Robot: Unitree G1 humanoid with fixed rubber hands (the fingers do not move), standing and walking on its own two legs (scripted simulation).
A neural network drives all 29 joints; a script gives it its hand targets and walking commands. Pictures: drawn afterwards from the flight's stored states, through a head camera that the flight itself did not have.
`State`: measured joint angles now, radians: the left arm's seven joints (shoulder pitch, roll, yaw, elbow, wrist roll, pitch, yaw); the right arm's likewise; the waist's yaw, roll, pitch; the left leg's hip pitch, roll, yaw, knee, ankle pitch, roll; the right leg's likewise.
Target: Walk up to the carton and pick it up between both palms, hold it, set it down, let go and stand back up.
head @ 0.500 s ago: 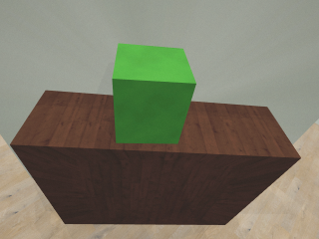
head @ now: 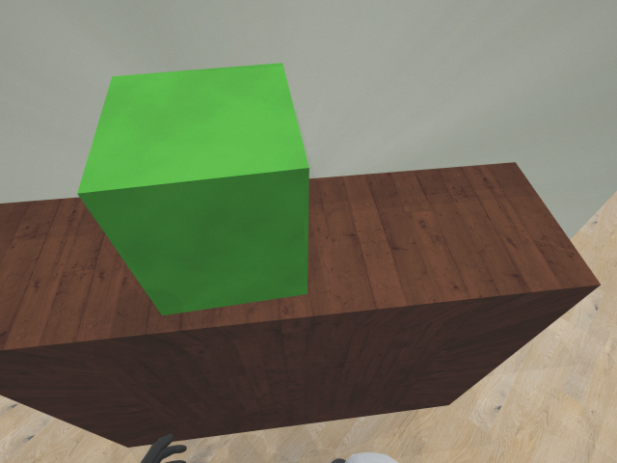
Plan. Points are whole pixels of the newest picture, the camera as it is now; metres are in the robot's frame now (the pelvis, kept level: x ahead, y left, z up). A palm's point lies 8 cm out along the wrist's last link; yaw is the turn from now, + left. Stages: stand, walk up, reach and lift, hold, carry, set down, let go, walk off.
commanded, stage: walk up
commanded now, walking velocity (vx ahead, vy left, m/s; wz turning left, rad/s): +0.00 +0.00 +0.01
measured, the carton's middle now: (219, 195) +0.44 +0.08 +0.11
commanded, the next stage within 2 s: stand in 1.44 s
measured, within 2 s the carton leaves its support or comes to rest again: neither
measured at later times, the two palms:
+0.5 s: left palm out of the picture +0.03 +0.28 -0.12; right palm out of the picture +0.04 -0.23 -0.13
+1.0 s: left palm out of the picture -0.05 +0.28 -0.13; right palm out of the picture -0.02 -0.17 -0.13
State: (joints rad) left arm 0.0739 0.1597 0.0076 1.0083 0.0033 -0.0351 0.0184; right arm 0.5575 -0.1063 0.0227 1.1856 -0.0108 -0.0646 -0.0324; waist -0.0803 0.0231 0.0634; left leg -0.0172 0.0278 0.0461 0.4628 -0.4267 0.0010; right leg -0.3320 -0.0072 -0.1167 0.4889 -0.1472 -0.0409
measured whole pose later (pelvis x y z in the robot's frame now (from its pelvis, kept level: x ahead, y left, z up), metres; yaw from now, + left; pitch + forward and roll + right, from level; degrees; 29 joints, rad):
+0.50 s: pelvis +0.00 +0.02 +0.01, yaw +1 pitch +1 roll +1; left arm 0.20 0.23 0.05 1.01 0.03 0.02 0.05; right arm 0.22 -0.21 -0.07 1.00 -0.01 0.07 -0.03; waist 0.03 0.01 0.05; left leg -0.36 0.02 -0.01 0.82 -0.42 -0.06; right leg -0.34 -0.06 -0.10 0.46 -0.13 -0.02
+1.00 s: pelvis -0.04 +0.05 +0.01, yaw +0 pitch -1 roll +0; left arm 0.29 0.16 0.01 1.10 0.01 0.01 0.04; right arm 0.25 -0.15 -0.02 1.06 -0.01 -0.01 -0.03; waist -0.01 0.01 0.02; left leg -0.18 0.00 0.05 0.41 -0.21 0.02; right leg -0.09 0.00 -0.02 0.38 -0.26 0.00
